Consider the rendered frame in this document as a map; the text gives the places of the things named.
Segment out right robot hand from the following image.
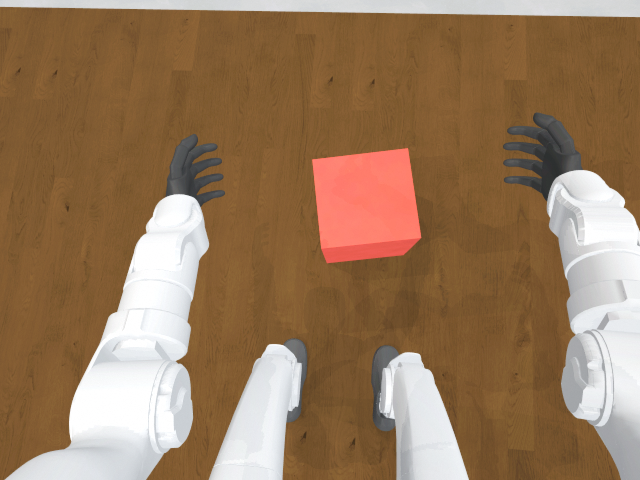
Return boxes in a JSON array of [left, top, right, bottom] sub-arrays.
[[503, 112, 583, 201]]

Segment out robot left upper arm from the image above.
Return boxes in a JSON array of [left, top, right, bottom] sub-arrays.
[[5, 359, 193, 480]]

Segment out right robot foot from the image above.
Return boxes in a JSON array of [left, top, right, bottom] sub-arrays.
[[371, 345, 399, 431]]

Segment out robot right thigh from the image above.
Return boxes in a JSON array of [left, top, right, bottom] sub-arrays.
[[381, 362, 469, 480]]

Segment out left robot forearm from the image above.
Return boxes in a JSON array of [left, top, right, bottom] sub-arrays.
[[69, 194, 209, 441]]

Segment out right robot forearm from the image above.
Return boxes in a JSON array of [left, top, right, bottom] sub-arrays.
[[547, 170, 640, 334]]

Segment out robot right upper arm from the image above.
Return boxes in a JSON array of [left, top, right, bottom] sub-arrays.
[[561, 329, 640, 480]]

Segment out carton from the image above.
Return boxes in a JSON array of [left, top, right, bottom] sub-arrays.
[[312, 148, 421, 263]]

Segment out left robot hand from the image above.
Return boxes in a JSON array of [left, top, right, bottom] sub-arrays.
[[166, 134, 225, 207]]

